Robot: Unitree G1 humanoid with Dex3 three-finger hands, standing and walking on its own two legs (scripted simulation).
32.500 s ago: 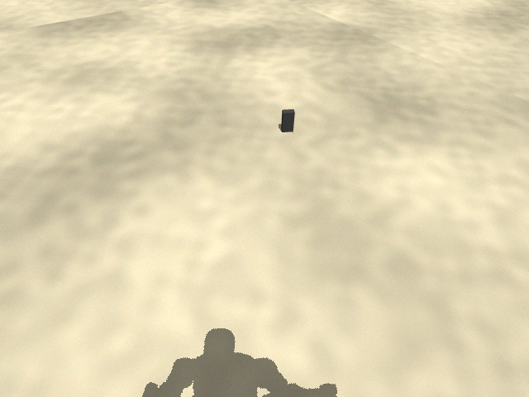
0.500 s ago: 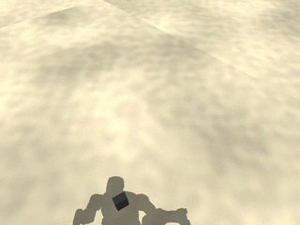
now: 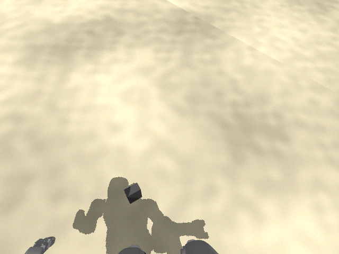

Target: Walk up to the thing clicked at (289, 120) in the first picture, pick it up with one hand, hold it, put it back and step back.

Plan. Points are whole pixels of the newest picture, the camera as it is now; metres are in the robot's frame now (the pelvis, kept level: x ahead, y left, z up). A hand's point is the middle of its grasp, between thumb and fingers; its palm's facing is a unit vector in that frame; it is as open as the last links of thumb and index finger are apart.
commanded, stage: step back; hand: left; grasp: from the side
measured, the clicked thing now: (133, 193) +0.45 +0.16 -0.69
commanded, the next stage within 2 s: none
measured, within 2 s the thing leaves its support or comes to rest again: neither
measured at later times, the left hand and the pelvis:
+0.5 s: hand out of the picture +0.00 +0.27 -0.14, palm faces +0.03 -0.92 -0.40, open 7.3 cm; pelvis -0.13 +0.00 -0.01, yaw +3 degrees
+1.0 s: hand out of the picture -0.21 +0.23 -0.13, palm faces -0.03 -0.91 -0.41, open 7.3 cm; pelvis -0.29 -0.03 +0.00, yaw -2 degrees
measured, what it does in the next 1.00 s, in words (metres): walks backwards: right foot, then left foot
